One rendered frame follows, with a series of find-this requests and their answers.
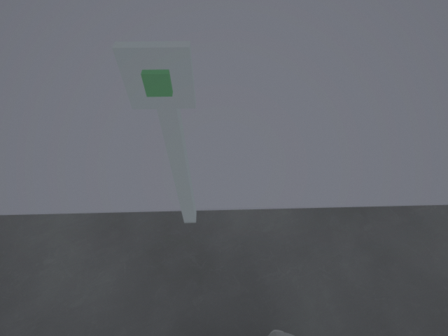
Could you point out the panel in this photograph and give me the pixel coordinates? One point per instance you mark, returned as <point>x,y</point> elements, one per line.
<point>134,56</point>

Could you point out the button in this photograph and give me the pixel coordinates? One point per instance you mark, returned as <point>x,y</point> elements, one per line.
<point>157,83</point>

